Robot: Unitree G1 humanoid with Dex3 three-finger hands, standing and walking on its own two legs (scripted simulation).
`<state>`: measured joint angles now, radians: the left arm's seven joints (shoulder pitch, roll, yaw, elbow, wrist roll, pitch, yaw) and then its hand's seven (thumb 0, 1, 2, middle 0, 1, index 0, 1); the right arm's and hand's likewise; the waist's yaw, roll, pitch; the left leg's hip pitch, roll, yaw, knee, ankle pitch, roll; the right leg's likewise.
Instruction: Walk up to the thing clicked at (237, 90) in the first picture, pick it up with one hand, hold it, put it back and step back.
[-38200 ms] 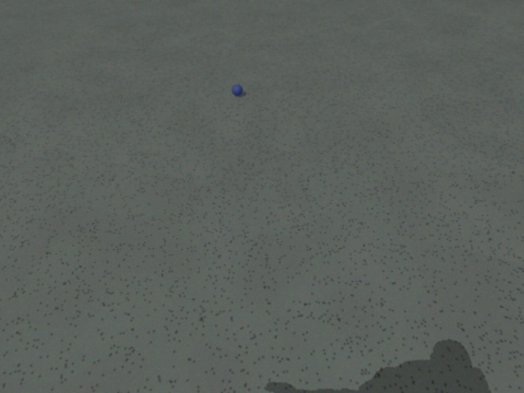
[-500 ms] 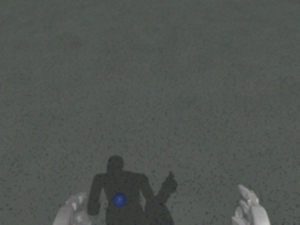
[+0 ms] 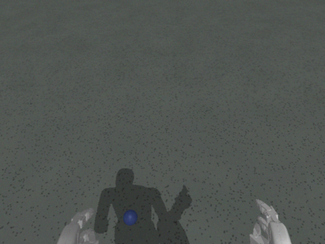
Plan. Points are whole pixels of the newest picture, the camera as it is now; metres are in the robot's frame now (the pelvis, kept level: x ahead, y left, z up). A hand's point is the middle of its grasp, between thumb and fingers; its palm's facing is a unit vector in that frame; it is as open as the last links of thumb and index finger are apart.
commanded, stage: home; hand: left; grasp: from above
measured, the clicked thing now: (130, 217) +0.41 +0.20 -0.68
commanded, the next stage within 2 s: stand in 0.60 s
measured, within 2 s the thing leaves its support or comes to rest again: neither
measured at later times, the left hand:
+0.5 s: hand out of the picture +0.16 +0.18 -0.04, palm faces +0.03 -0.98 -0.21, open 7.4 cm
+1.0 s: hand out of the picture +0.10 +0.23 -0.10, palm faces +0.03 -0.95 -0.32, open 7.4 cm
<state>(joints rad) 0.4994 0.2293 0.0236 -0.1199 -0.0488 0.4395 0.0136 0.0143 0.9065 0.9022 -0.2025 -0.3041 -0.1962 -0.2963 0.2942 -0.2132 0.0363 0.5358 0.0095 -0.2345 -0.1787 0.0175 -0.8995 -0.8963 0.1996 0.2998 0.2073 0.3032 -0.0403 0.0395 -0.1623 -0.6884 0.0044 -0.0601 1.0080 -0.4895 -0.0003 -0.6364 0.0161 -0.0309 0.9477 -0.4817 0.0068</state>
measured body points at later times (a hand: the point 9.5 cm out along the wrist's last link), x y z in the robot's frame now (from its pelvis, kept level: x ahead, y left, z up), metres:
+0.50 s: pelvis +0.00 +0.00 +0.00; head +0.01 +0.00 +0.45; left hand +0.15 +0.23 -0.03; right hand +0.16 -0.25 -0.06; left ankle +0.01 +0.11 -0.68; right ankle +0.00 -0.13 -0.68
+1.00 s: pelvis -0.01 +0.00 +0.03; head +0.00 +0.01 +0.48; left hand +0.10 +0.28 -0.08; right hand +0.09 -0.28 -0.08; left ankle +0.01 +0.11 -0.68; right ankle +0.00 -0.13 -0.68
